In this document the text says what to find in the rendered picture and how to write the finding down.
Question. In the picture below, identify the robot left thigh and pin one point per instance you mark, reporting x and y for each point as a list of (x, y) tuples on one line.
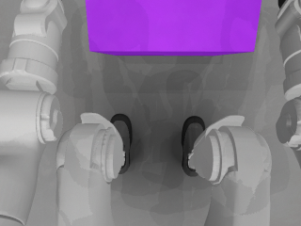
[(92, 159)]

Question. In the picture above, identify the right robot forearm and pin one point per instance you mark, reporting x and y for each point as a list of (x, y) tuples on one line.
[(288, 27)]

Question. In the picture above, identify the right robot upper arm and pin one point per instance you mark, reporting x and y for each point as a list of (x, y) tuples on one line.
[(288, 127)]

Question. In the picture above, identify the left robot forearm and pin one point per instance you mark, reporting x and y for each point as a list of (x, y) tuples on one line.
[(34, 47)]

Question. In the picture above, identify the left robot upper arm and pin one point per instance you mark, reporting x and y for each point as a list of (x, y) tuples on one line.
[(29, 120)]

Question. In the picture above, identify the carton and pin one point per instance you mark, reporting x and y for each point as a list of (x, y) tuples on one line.
[(187, 28)]

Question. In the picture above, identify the left robot foot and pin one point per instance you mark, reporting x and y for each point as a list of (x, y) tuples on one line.
[(124, 127)]

